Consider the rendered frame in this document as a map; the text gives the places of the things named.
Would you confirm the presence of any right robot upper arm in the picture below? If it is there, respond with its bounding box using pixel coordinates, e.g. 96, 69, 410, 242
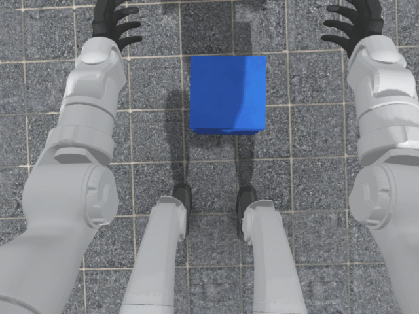
348, 162, 419, 314

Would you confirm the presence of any carton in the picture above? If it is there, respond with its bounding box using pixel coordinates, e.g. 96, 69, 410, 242
189, 56, 266, 135

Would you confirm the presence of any left robot hand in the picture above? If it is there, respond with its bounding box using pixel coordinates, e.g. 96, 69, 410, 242
92, 0, 143, 52

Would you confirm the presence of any right robot hand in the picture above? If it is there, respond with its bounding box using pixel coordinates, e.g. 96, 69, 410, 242
321, 0, 384, 59

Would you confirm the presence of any robot right forearm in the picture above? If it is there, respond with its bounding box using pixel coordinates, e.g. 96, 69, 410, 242
346, 35, 419, 167

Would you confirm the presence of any robot left forearm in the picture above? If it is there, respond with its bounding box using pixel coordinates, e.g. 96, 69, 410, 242
22, 37, 126, 218

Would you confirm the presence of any robot foot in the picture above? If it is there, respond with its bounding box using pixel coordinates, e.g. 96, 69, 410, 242
172, 183, 192, 237
236, 186, 257, 243

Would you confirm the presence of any left robot foot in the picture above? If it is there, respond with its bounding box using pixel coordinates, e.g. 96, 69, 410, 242
172, 183, 192, 237

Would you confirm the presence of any right robot foot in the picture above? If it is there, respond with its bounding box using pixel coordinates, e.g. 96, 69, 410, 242
236, 186, 257, 243

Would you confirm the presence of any left robot upper arm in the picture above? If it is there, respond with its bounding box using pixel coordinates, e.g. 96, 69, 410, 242
0, 163, 119, 314

